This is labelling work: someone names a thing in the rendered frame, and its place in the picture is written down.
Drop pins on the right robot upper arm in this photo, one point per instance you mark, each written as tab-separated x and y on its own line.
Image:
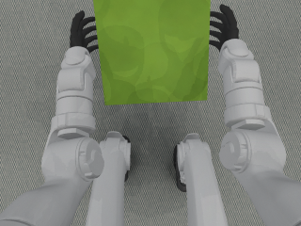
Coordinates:
257	159

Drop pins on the robot right foot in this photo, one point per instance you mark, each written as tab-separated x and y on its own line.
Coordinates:
181	186

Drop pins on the right robot forearm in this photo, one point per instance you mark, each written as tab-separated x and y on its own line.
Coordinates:
243	92

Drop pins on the robot left hand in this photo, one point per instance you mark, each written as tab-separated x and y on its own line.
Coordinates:
78	34

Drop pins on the robot right thigh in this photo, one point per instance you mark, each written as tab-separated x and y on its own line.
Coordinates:
204	202

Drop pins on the left robot forearm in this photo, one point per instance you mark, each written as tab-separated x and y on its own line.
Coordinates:
74	98

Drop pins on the robot right hand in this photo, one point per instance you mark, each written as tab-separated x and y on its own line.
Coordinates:
228	27

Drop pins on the carton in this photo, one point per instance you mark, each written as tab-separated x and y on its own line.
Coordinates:
153	51

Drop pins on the left robot upper arm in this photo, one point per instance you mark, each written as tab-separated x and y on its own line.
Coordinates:
69	167

